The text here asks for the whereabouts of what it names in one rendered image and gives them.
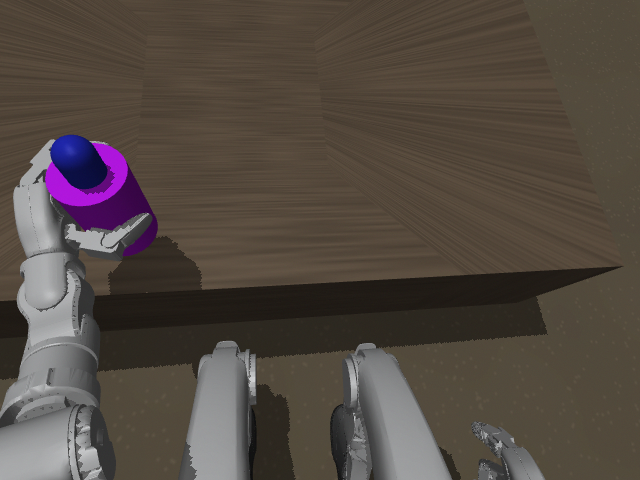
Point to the left robot arm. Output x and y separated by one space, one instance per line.
51 426

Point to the right robot hand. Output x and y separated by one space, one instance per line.
517 463

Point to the right robot foot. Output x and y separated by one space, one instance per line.
338 441

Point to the left robot hand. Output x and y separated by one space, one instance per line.
43 225

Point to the bottle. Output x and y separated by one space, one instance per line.
95 185

